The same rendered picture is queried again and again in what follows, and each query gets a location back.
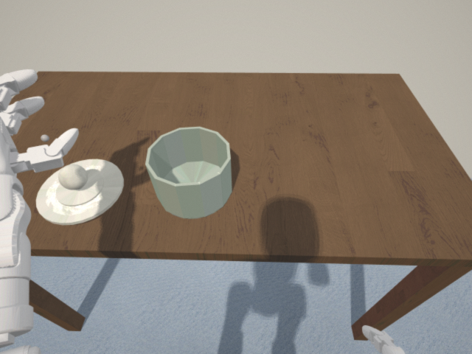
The left robot hand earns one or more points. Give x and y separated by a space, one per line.
39 158

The right robot hand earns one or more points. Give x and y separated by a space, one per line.
383 342

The knob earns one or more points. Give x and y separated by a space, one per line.
73 177

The table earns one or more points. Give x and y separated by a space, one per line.
326 168

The robot left forearm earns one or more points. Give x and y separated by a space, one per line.
16 315

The pot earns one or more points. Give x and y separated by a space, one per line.
190 169

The lid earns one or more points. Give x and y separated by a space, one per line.
61 206

